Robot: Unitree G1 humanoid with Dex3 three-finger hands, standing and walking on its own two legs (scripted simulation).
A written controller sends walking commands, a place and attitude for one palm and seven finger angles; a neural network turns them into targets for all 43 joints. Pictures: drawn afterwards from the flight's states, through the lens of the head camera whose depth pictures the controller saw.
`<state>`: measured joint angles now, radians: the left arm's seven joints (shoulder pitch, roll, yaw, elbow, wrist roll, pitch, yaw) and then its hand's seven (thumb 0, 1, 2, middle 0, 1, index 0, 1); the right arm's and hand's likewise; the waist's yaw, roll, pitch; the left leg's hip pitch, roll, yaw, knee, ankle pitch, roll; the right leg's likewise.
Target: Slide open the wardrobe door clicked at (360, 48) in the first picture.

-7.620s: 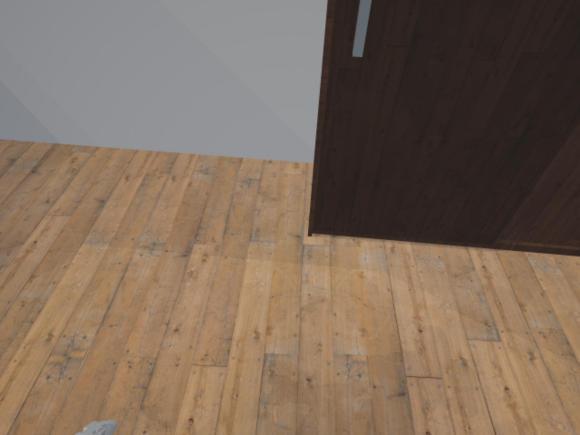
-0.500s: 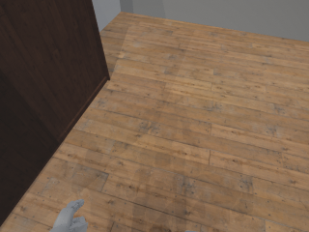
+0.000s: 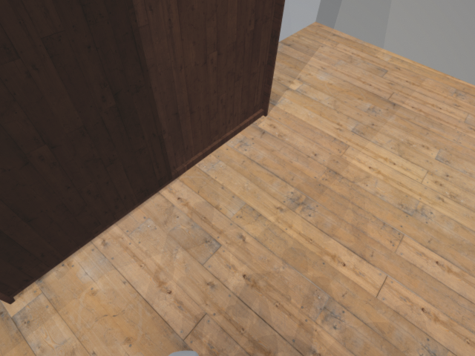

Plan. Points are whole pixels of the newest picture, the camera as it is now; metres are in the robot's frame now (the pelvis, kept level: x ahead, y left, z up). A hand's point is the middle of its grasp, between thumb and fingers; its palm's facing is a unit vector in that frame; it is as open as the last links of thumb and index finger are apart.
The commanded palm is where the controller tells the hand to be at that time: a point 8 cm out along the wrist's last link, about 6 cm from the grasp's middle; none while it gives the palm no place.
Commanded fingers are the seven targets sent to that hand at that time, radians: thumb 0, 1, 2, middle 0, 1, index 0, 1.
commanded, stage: turn to face it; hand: left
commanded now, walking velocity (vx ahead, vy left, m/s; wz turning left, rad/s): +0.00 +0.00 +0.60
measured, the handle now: out of the picture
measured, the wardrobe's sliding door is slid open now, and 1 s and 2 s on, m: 0.00 0.00 0.00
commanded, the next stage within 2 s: take the last steps up to it in 1.32 s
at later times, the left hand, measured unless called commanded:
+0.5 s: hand out of the picture +0.06 +0.27 -0.14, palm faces +0.28 -0.93 -0.24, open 7.4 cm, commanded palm none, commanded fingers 0.00 0.90 0.90 -0.20 -0.30 -0.20 -0.30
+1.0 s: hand out of the picture -0.06 +0.16 -0.13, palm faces +0.55 -0.79 -0.28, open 7.4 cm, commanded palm none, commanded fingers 0.00 0.90 0.90 -0.20 -0.30 -0.20 -0.30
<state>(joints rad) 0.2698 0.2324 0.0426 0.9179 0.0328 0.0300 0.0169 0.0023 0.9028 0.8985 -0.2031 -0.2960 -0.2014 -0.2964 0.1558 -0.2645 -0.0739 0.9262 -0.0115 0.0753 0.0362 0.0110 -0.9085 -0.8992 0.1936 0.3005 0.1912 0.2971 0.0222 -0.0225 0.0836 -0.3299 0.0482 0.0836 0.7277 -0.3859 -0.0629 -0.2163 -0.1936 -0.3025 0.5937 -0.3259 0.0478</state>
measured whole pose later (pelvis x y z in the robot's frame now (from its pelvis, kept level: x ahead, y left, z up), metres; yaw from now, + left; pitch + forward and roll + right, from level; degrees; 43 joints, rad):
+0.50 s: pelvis -0.01 +0.03 +0.02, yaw +16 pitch +0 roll -2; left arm 0.11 0.26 0.07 0.89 0.01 0.06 0.02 0.00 0.91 0.90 -0.20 -0.30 -0.20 -0.30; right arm 0.26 -0.18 -0.05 0.93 -0.02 0.04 0.01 0.01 -0.90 -0.90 0.20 0.30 0.20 0.30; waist -0.04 -0.01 0.05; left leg -0.25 -0.08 -0.13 0.43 -0.17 0.07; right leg -0.44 -0.07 0.02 0.97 -0.39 0.12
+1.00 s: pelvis -0.02 -0.04 +0.01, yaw +34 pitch -1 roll +2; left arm 0.23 0.18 0.02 0.89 0.02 0.01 0.02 0.00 0.90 0.90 -0.20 -0.30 -0.20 -0.30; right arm 0.25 -0.29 -0.10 0.96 -0.02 0.10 0.03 0.01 -0.91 -0.90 0.19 0.30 0.19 0.30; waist -0.02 0.03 0.06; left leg -0.48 0.03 -0.05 1.13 -0.37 -0.09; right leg -0.17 -0.10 -0.15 0.48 -0.29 0.00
